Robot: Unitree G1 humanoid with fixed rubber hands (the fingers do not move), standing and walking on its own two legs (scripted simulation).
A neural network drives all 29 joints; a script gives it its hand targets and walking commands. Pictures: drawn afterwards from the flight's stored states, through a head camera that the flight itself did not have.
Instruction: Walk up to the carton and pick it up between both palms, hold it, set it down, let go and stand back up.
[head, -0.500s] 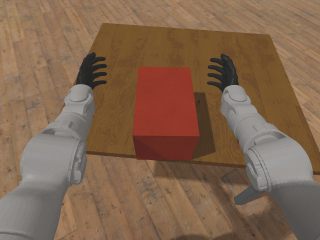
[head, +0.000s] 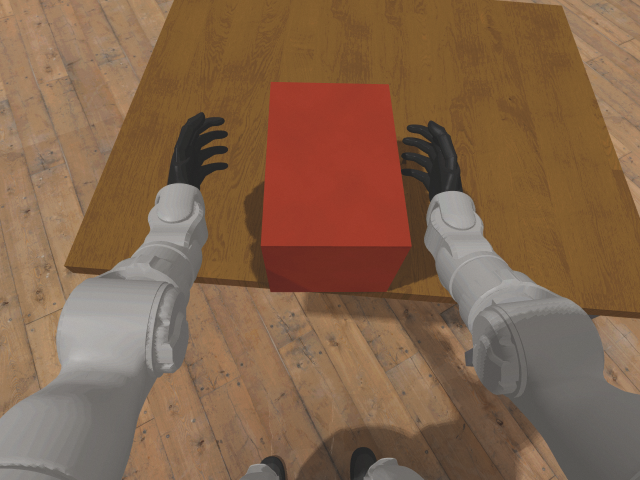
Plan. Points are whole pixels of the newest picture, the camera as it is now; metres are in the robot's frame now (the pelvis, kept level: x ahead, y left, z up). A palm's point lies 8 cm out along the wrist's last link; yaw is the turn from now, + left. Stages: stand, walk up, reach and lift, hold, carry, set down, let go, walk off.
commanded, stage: reach and lift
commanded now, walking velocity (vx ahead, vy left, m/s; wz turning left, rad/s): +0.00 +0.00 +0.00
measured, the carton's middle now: (329, 188) +0.50 -0.01 -0.03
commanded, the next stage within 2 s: none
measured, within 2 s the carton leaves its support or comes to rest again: neither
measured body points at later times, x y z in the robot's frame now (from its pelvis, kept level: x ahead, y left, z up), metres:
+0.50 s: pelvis +0.01 +0.01 +0.02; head +0.14 +0.01 +0.46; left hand +0.47 +0.13 +0.04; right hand +0.44 -0.13 +0.04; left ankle +0.00 +0.12 -0.71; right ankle +0.01 -0.12 -0.71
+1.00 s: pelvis +0.03 +0.01 +0.03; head +0.14 +0.03 +0.46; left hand +0.47 +0.14 +0.05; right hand +0.43 -0.13 +0.04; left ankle +0.00 +0.12 -0.71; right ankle +0.01 -0.12 -0.71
